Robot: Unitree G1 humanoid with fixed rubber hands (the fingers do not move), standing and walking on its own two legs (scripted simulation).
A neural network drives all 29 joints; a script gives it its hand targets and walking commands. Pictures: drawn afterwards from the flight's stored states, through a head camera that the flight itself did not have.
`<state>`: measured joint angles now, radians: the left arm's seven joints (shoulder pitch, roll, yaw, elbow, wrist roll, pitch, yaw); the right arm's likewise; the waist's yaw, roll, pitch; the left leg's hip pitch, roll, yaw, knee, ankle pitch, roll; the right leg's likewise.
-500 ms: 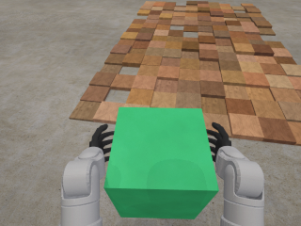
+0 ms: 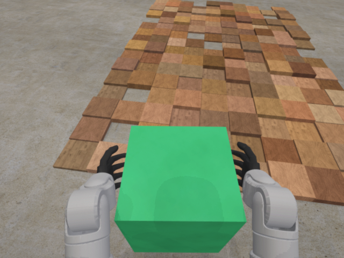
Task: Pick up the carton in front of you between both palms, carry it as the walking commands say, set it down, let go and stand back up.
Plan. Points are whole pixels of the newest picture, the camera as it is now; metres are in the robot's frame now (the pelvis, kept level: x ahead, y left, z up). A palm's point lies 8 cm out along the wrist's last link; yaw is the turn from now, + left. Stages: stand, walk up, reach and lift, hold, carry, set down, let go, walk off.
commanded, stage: carry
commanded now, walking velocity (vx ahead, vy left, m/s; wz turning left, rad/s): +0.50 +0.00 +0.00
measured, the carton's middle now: (177, 193) +0.27 +0.00 +0.01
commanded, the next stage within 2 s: none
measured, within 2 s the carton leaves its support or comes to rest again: neither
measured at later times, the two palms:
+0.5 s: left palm (135, 47) +0.67 +0.13 +0.17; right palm (228, 48) +0.70 -0.17 +0.17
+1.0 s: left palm (145, 14) +1.05 +0.13 +0.15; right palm (212, 17) +1.04 -0.17 +0.14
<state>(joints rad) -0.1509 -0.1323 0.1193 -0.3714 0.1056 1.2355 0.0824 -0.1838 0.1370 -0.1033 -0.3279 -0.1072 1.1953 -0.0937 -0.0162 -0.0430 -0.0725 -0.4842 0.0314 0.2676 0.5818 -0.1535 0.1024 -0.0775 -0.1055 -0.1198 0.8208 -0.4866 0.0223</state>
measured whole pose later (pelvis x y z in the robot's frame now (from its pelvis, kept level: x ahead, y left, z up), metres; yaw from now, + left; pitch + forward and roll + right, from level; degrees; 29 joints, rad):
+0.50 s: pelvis +0.32 -0.03 +0.00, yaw +1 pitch +3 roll +0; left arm -0.77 0.01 0.18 -0.06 0.04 1.36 0.14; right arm -0.77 -0.06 -0.21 -0.05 -0.02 1.34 -0.13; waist 0.04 0.03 0.00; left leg -0.24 0.04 0.07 1.07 -0.51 0.03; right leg -0.53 -0.03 -0.21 0.67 -0.20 -0.11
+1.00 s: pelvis +0.65 -0.01 +0.04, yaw +1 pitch +7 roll +3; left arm -0.75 -0.04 0.35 -0.22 0.05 1.31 0.12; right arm -0.79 0.09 -0.26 -0.13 -0.10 1.23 -0.14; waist -0.07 -0.03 0.19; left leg -0.52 -0.04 0.13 0.63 -0.24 0.10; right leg -0.50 -0.01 0.06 1.32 -0.45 -0.01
